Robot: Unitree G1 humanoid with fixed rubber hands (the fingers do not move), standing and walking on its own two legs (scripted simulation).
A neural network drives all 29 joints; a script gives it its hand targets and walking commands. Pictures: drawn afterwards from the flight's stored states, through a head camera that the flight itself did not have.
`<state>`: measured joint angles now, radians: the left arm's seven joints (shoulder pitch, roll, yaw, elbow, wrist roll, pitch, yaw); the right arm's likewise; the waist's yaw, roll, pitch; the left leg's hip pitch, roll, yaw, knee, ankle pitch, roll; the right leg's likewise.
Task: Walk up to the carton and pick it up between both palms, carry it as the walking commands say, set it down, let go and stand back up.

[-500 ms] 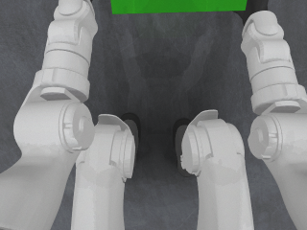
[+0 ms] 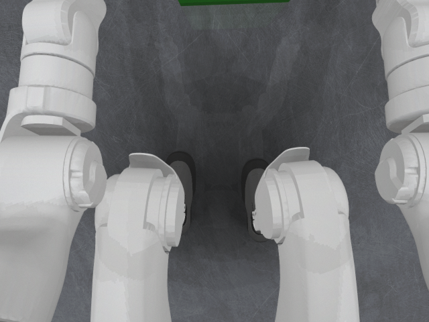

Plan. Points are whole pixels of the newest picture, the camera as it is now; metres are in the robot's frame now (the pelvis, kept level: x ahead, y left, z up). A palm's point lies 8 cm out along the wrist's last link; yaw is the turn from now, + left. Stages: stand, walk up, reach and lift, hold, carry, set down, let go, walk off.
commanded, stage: set down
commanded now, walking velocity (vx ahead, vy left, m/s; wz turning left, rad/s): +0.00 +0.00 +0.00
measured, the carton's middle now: out of the picture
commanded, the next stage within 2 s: let go in 1.14 s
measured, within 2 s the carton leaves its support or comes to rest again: neither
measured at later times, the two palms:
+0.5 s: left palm out of the picture +0.56 +0.15 +0.01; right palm out of the picture +0.54 -0.24 +0.01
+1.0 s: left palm out of the picture +0.59 +0.16 +0.16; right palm out of the picture +0.55 -0.24 +0.14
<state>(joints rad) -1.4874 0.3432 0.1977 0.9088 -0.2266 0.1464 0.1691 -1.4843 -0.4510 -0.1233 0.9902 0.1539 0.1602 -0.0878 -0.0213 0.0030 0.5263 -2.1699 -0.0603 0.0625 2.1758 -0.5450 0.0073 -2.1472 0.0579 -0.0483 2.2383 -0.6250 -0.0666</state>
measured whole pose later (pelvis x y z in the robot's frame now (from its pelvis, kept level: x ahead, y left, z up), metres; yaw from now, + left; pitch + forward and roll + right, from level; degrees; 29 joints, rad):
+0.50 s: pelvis -0.01 +0.01 +0.10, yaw -2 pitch +26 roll -1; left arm -1.36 0.34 0.20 0.63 -0.18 0.40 0.21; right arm -1.37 -0.50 -0.12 0.68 0.16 0.40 -0.04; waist -0.02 0.05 0.50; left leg -1.82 -0.06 0.01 1.90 -0.53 0.03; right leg -1.78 0.08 -0.05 1.91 -0.59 -0.04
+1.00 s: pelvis +0.02 +0.01 +0.25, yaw -2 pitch +25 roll -3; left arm -1.33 0.33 0.20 0.56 -0.18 0.45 0.17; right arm -1.26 -0.51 -0.13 0.64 0.16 0.41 0.02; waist -0.02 0.07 0.52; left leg -1.38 -0.07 -0.05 1.37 -0.42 0.02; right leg -1.33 0.09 -0.04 1.35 -0.46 -0.04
